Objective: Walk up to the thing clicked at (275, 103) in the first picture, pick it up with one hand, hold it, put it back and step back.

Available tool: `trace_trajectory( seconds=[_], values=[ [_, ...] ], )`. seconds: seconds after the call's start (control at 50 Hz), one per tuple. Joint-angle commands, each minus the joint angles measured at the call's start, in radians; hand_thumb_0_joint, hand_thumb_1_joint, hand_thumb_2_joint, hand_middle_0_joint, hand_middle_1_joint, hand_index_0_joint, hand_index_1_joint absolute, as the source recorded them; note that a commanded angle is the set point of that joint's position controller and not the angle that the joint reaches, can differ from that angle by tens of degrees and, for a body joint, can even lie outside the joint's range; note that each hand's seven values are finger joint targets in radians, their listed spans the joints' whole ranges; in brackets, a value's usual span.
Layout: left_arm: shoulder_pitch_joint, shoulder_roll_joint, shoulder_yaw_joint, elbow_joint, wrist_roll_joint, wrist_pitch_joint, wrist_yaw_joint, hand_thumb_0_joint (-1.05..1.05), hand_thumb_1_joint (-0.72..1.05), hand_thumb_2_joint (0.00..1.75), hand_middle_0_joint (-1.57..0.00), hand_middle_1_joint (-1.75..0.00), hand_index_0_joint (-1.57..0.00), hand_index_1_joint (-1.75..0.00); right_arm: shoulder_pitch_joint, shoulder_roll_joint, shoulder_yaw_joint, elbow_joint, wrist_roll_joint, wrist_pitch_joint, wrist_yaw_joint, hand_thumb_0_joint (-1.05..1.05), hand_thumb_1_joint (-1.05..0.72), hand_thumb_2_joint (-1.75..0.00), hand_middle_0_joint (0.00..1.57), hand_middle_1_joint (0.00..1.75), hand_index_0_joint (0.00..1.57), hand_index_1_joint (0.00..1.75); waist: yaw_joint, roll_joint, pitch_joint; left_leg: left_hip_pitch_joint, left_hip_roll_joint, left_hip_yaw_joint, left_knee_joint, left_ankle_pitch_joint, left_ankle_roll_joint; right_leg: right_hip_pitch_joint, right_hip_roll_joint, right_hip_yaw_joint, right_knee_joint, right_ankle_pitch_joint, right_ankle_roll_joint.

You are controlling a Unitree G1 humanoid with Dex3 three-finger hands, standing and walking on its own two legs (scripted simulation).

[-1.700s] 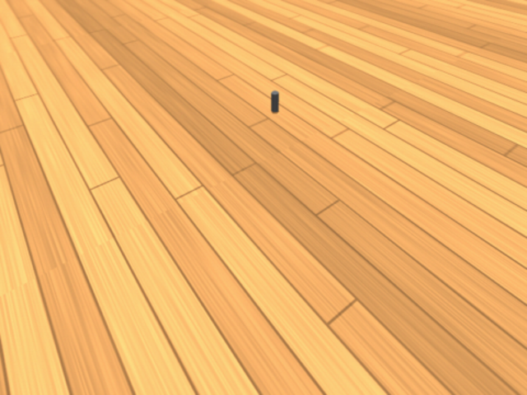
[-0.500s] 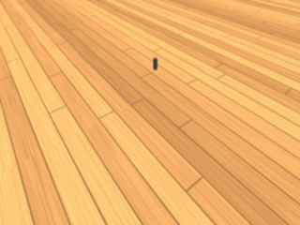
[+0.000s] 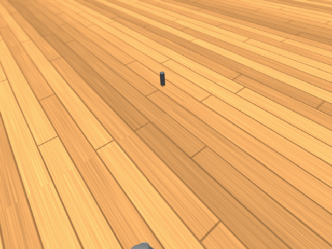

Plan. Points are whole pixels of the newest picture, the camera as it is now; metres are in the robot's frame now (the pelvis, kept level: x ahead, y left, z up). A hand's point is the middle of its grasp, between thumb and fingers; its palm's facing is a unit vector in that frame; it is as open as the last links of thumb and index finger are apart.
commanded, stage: walk up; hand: left
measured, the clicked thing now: (162, 78) +1.85 +0.16 -0.71
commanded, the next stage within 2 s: none
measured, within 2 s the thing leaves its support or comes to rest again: neither
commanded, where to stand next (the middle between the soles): +1.50 -0.02 m, yaw -3 degrees
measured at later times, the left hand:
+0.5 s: hand (100, 170) +0.41 +0.28 -0.13, palm faces -0.14 -0.92 -0.37, open 7.4 cm
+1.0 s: hand (120, 134) +0.59 +0.24 -0.15, palm faces -0.01 -0.93 -0.37, open 7.4 cm
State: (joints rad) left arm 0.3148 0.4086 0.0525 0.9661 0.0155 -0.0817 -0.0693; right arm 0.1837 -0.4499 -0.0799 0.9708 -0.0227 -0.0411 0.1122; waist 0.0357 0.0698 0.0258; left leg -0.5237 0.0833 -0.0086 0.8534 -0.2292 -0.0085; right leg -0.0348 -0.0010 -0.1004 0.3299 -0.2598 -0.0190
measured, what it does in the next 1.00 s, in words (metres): walks ahead: left foot, then right foot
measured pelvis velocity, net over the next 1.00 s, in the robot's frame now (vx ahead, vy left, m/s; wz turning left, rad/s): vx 0.58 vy -0.04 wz -0.01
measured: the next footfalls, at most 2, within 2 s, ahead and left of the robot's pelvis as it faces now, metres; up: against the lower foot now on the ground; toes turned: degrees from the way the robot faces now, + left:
left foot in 0.16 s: +0.27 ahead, +0.15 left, +0.00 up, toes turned +5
right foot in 0.58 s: +0.53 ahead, -0.17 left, +0.00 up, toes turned -8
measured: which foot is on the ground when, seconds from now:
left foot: up 0.00-0.14, down 0.16-0.60, up 0.62-1.00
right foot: down 0.00-0.18, up 0.20-0.56, down 0.58-1.00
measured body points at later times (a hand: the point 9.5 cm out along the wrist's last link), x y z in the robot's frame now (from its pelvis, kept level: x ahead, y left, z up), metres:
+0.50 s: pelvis +0.30 +0.00 -0.01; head +0.30 -0.01 +0.44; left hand +0.41 +0.32 -0.11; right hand +0.31 -0.33 -0.12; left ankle +0.23 +0.14 -0.74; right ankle +0.45 -0.16 -0.71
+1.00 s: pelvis +0.58 -0.04 -0.01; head +0.60 -0.04 +0.44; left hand +0.59 +0.29 -0.12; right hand +0.71 -0.36 -0.11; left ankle +0.72 +0.09 -0.73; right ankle +0.49 -0.16 -0.74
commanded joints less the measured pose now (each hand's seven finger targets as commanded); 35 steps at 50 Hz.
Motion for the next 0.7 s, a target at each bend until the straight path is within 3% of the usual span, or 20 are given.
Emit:
trace_trajectory(
  seconds=[0.0,0.06,0.1,0.12,0.14,0.16,0.18,0.22,0.26,0.3,0.36,0.46,0.52,0.54,0.56,0.58,0.6,0.62,0.64,0.68],
  values=[
    [-0.071,0.306,0.081,-0.109,-0.009,-0.04,0.019,0.0,0.9,0.9,-0.2,-0.3,-0.2,-0.3,-0.16,-0.155,-0.036,-0.136,-0.003,-0.024,0.008,0.0,-0.9,-0.9,0.2,0.3,0.2,0.3,0.017,-0.165,0.082,0.015,0.034,0.032,-0.242,0.114,-0.004,-0.091,-0.204,0.125,-0.192,-0.084,-0.153],
    [-0.059,0.317,0.074,-0.107,-0.01,-0.03,0.017,0.0,0.9,0.9,-0.2,-0.3,-0.2,-0.3,-0.154,-0.146,-0.042,-0.14,0.0,-0.031,0.003,0.0,-0.9,-0.9,0.2,0.3,0.2,0.3,0.009,-0.153,0.056,0.181,0.016,0.081,-0.282,0.147,0.02,-0.141,-0.241,0.118,-0.143,-0.025,-0.165],
    [-0.08,0.313,0.068,-0.117,-0.011,-0.024,0.023,0.0,0.9,0.9,-0.2,-0.3,-0.2,-0.3,-0.011,-0.168,-0.059,-0.107,-0.004,-0.036,-0.012,0.0,-0.9,-0.9,0.2,0.3,0.2,0.3,-0.073,-0.087,-0.005,0.368,-0.028,0.11,-0.323,0.1,0.041,-0.161,-0.222,0.08,0.081,0.211,-0.147],
    [-0.033,0.267,0.053,-0.118,-0.015,-0.018,0.026,0.0,0.9,0.9,-0.2,-0.3,-0.2,-0.3,0.133,-0.212,-0.077,-0.067,-0.02,-0.044,-0.027,0.0,-0.9,-0.9,0.2,0.3,0.2,0.3,-0.126,0.029,-0.099,0.566,-0.059,0.105,-0.354,0.003,0.083,-0.218,-0.152,0.028,0.369,0.317,-0.114],
    [0.03,0.195,0.027,-0.125,-0.026,-0.016,0.033,0.0,0.9,0.9,-0.2,-0.3,-0.2,-0.3,0.28,-0.287,-0.107,-0.047,-0.041,-0.05,-0.044,0.0,-0.9,-0.9,0.2,0.3,0.2,0.3,-0.179,0.213,-0.19,0.756,0.095,-0.13,-0.41,-0.229,0.15,-0.423,-0.075,-0.015,0.707,0.178,-0.064],
    [0.045,0.184,0.025,-0.148,-0.044,-0.02,0.038,0.0,0.9,0.9,-0.2,-0.3,-0.2,-0.3,0.285,-0.352,-0.12,-0.084,-0.023,-0.056,-0.054,0.0,-0.9,-0.9,0.2,0.3,0.2,0.3,-0.17,0.26,-0.205,0.841,0.348,-0.671,-0.604,-0.366,0.257,-0.684,0.095,0.082,0.886,-0.253,-0.035],
    [-0.026,0.28,0.035,-0.142,-0.028,-0.024,0.046,0.0,0.9,0.9,-0.2,-0.3,-0.2,-0.3,0.227,-0.36,-0.132,-0.096,0.022,-0.052,-0.055,0.0,-0.9,-0.9,0.2,0.3,0.2,0.3,-0.165,0.095,-0.19,0.734,0.373,-0.697,-0.654,-0.417,0.302,-0.663,0.003,0.225,0.948,-0.229,-0.054],
    [-0.007,0.263,0.031,-0.116,-0.041,-0.029,0.034,0.0,0.9,0.9,-0.2,-0.3,-0.2,-0.3,0.099,-0.27,-0.087,-0.135,0.026,-0.056,-0.064,0.0,-0.9,-0.9,0.2,0.3,0.2,0.3,-0.084,0.032,-0.059,0.556,0.272,-0.346,-0.611,-0.238,0.228,-0.634,-0.073,0.233,0.878,-0.08,-0.038],
    [0.03,0.252,0.038,-0.089,-0.032,-0.019,0.017,0.0,0.9,0.9,-0.2,-0.3,-0.2,-0.3,0.046,-0.214,-0.063,-0.154,0.027,-0.066,-0.064,0.0,-0.9,-0.9,0.2,0.3,0.2,0.3,-0.043,0.065,-0.004,0.398,0.229,-0.182,-0.642,-0.131,0.213,-0.557,-0.124,0.188,0.756,-0.052,-0.016],
    [0.007,0.23,0.039,-0.094,-0.019,-0.009,-0.004,0.0,0.9,0.9,-0.2,-0.3,-0.2,-0.3,0.049,-0.211,-0.057,-0.167,0.021,-0.075,-0.06,0.0,-0.9,-0.9,0.2,0.3,0.2,0.3,-0.041,0.049,0.013,0.349,0.211,-0.102,-0.659,-0.075,0.22,-0.521,-0.135,0.152,0.644,-0.032,0.013],
    [-0.079,0.212,0.039,-0.124,-0.008,-0.006,-0.025,0.0,0.9,0.9,-0.2,-0.3,-0.2,-0.3,0.044,-0.239,-0.062,-0.179,0.02,-0.087,-0.054,0.0,-0.9,-0.9,0.2,0.3,0.2,0.3,-0.052,0.074,0.058,0.322,0.227,-0.07,-0.696,-0.149,0.244,-0.523,-0.159,0.116,0.453,0.015,0.023],
    [-0.152,0.21,0.058,-0.114,-0.012,-0.006,-0.037,0.0,0.9,0.9,-0.2,-0.3,-0.2,-0.3,0.035,-0.241,-0.059,-0.171,0.022,-0.082,-0.047,0.0,-0.9,-0.9,0.2,0.3,0.2,0.3,-0.039,0.039,0.057,0.254,0.176,0.004,-0.667,-0.183,0.188,-0.36,-0.12,0.054,0.291,0.22,0.002],
    [-0.064,0.221,0.069,-0.076,-0.011,-0.009,-0.028,0.0,0.9,0.9,-0.2,-0.3,-0.2,-0.3,0.025,-0.242,-0.057,-0.164,0.02,-0.072,-0.059,0.0,-0.9,-0.9,0.2,0.3,0.2,0.3,0.029,-0.018,-0.003,0.248,0.162,0.043,-0.472,-0.033,0.156,-0.162,-0.088,0.016,0.266,0.173,-0.012],
    [0.022,0.245,0.082,-0.056,-0.01,-0.014,-0.019,0.0,0.9,0.9,-0.2,-0.3,-0.2,-0.3,0.045,-0.211,-0.043,-0.16,0.014,-0.071,-0.061,0.0,-0.9,-0.9,0.2,0.3,0.2,0.3,0.073,-0.11,-0.063,0.229,0.102,0.108,-0.258,0.111,0.13,-0.016,-0.062,0.002,0.229,0.099,-0.03],
    [0.162,0.303,0.109,-0.024,-0.005,-0.023,-0.002,0.0,0.9,0.9,-0.2,-0.3,-0.2,-0.3,0.094,-0.162,-0.024,-0.157,0.009,-0.068,-0.06,0.0,-0.9,-0.9,0.2,0.3,0.2,0.3,0.132,-0.272,-0.149,0.115,0.017,0.143,0.08,0.093,0.102,0.169,-0.096,0.099,0.165,-0.088,-0.051],
    [0.193,0.411,0.128,-0.039,-0.004,-0.031,0.014,0.0,0.9,0.9,-0.2,-0.3,-0.2,-0.3,0.168,-0.102,-0.005,-0.18,0.025,-0.069,-0.061,0.0,-0.9,-0.9,0.2,0.3,0.2,0.3,0.095,-0.462,-0.163,-0.138,-0.112,0.132,0.335,-0.265,0.049,0.291,-0.391,0.635,-0.023,-0.193,-0.154],
    [0.147,0.42,0.12,-0.061,-0.024,-0.027,0.019,0.0,0.9,0.9,-0.2,-0.3,-0.2,-0.3,0.098,-0.207,-0.028,-0.163,0.022,-0.061,-0.073,0.0,-0.9,-0.9,0.2,0.3,0.2,0.3,0.109,-0.329,-0.139,-0.208,-0.059,0.012,0.431,-0.295,0.047,0.221,-0.467,0.813,-0.1,-0.263,-0.248],
    [0.079,0.395,0.111,-0.086,-0.033,-0.028,0.023,0.0,0.9,0.9,-0.2,-0.3,-0.2,-0.3,0.057,-0.218,-0.032,-0.144,0.029,-0.055,-0.077,0.0,-0.9,-0.9,0.2,0.3,0.2,0.3,0.085,-0.213,-0.063,-0.176,-0.013,-0.089,0.449,-0.206,0.049,0.089,-0.44,0.699,-0.106,-0.245,-0.238],
    [0.016,0.352,0.1,-0.098,-0.032,-0.029,0.029,0.0,0.9,0.9,-0.2,-0.3,-0.2,-0.3,0.054,-0.214,-0.031,-0.133,0.039,-0.056,-0.071,0.0,-0.9,-0.9,0.2,0.3,0.2,0.3,0.051,-0.189,-0.031,-0.157,0.005,-0.081,0.413,-0.119,0.058,0.03,-0.374,0.546,-0.093,-0.156,-0.22],
    [-0.048,0.298,0.081,-0.107,-0.027,-0.033,0.032,0.0,0.9,0.9,-0.2,-0.3,-0.2,-0.3,0.116,-0.184,-0.023,-0.1,0.032,-0.044,-0.06,0.0,-0.9,-0.9,0.2,0.3,0.2,0.3,-0.016,-0.244,-0.001,-0.062,0.043,-0.069,0.262,-0.069,0.048,-0.112,-0.299,0.362,-0.108,-0.109,-0.175]
  ],
)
